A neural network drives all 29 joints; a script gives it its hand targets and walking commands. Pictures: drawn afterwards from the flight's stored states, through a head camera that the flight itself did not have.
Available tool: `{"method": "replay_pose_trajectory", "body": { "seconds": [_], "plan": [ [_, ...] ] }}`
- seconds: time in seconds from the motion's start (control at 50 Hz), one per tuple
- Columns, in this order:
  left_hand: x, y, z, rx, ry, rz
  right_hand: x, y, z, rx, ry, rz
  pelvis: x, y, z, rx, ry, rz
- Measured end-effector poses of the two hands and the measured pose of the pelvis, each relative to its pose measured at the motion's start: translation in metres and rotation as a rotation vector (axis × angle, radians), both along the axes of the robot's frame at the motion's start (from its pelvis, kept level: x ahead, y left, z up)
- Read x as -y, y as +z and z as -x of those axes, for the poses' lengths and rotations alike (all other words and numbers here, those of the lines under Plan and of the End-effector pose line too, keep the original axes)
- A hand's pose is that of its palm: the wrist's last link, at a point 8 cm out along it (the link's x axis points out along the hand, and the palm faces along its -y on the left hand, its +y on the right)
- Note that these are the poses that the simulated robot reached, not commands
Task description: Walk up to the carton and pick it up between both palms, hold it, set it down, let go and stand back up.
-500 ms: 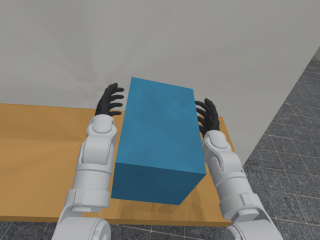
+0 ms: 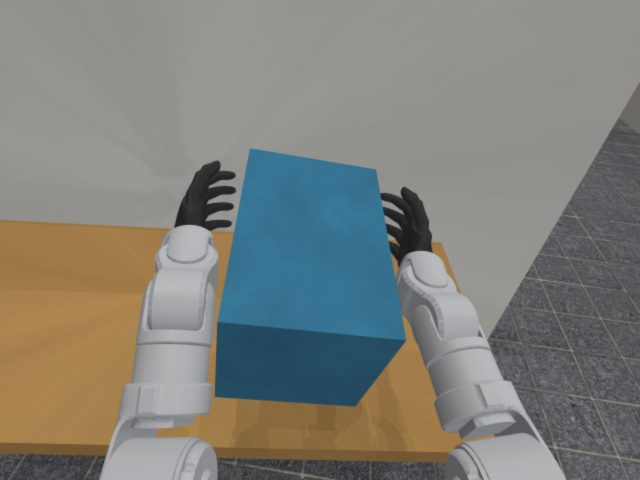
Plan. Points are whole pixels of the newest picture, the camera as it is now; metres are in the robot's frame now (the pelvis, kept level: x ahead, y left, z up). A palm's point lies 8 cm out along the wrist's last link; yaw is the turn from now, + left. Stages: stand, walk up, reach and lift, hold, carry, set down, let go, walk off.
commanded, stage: reach and lift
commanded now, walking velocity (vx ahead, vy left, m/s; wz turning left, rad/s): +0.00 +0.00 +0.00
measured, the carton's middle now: (301, 274) +0.35 +0.00 +0.12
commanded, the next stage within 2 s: hold in 0.06 s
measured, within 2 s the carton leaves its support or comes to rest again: neither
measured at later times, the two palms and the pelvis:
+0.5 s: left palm (183, 219) +0.36 +0.13 +0.20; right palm (408, 239) +0.36 -0.13 +0.18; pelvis +0.00 +0.00 +0.00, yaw +0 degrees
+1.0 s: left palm (183, 214) +0.35 +0.13 +0.22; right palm (411, 237) +0.35 -0.13 +0.18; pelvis -0.01 +0.00 +0.00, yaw -1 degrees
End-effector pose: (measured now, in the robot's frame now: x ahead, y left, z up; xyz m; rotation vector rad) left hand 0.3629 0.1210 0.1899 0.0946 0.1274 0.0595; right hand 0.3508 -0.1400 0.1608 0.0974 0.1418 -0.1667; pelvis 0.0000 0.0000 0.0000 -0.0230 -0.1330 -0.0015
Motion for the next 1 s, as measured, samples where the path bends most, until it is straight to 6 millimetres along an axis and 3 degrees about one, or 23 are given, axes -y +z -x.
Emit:
{"method": "replay_pose_trajectory", "body": {
  "seconds": [0.16, 0.38, 0.8, 1.0],
  "plan": [
    [-0.002, 0.001, 0.003, -0.026, 0.004, 0.011, -0.002, -0.001, 0.003, -0.025, 0.004, 0.008, -0.001, 0.000, 0.006, 0.001, -0.013, -0.004],
    [-0.009, 0.017, 0.003, 0.005, 0.026, 0.023, -0.008, 0.019, -0.004, 0.007, 0.023, 0.017, 0.002, 0.001, 0.006, -0.005, -0.012, -0.005],
    [-0.009, 0.012, 0.011, -0.015, 0.021, 0.026, -0.008, 0.012, 0.005, -0.005, 0.026, 0.007, 0.000, 0.000, 0.005, 0.023, -0.011, -0.005],
    [-0.008, 0.025, 0.009, 0.016, 0.024, 0.014, -0.007, 0.024, 0.001, 0.026, 0.029, 0.001, 0.001, 0.000, 0.005, 0.016, -0.013, -0.005]
  ]
}}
